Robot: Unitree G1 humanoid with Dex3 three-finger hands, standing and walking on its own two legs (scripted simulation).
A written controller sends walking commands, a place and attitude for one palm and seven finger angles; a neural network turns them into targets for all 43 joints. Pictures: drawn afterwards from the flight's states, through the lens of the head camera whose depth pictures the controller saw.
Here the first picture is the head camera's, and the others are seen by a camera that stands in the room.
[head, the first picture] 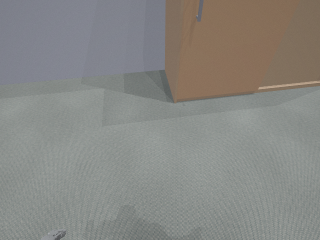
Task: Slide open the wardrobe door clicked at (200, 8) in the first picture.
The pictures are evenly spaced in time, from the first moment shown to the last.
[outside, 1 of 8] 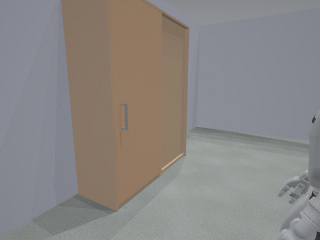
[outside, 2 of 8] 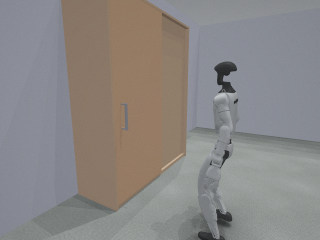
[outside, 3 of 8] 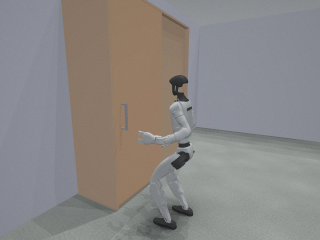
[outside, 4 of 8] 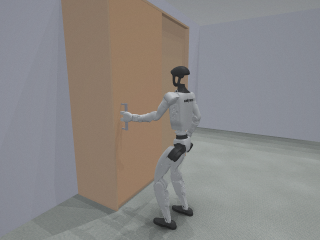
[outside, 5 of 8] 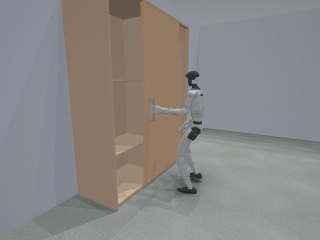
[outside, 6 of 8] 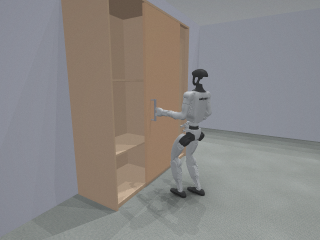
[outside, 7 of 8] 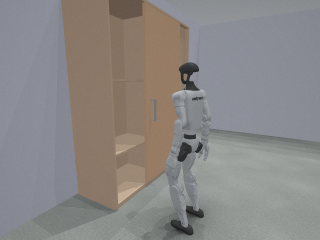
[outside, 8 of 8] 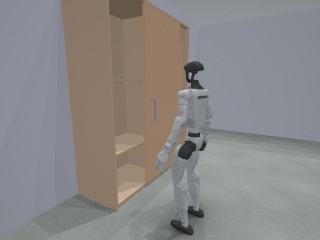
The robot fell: no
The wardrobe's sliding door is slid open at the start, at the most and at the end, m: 0.00 0.47 0.47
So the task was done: yes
